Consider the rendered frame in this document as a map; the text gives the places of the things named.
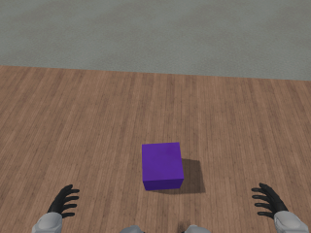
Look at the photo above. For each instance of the right robot forearm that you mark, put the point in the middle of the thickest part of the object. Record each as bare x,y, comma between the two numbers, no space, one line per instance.
287,222

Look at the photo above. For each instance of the left robot hand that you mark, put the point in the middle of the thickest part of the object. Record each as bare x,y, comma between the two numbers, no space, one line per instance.
58,206

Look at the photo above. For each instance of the carton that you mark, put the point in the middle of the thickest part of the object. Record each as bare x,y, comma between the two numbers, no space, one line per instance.
162,166

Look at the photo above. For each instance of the right robot hand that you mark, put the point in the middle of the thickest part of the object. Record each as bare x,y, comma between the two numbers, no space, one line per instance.
275,203

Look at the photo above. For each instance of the left robot forearm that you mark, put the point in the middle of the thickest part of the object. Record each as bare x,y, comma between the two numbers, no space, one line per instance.
48,223

